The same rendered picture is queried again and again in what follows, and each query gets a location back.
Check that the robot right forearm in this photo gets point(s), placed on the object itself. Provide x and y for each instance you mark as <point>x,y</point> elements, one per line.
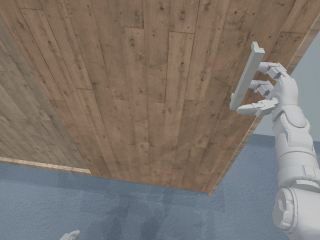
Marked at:
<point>295,153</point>

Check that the right robot hand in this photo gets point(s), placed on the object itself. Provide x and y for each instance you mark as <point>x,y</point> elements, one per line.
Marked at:
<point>285,92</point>

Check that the handle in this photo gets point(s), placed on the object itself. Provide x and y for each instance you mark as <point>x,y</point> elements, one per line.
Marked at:
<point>247,76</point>

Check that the wardrobe door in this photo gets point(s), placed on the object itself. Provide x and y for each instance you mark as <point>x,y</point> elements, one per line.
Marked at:
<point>143,87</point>
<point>30,128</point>

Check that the robot right upper arm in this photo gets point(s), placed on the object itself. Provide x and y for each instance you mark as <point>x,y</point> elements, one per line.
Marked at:
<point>297,213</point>

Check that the left robot hand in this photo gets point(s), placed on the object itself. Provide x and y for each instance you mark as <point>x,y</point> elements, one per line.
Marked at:
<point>71,236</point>

